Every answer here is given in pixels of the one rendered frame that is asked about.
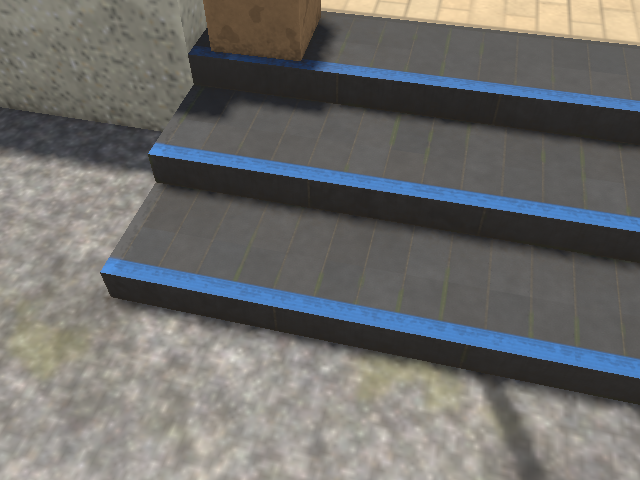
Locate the stairs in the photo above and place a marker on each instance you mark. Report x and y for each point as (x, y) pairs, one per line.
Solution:
(488, 232)

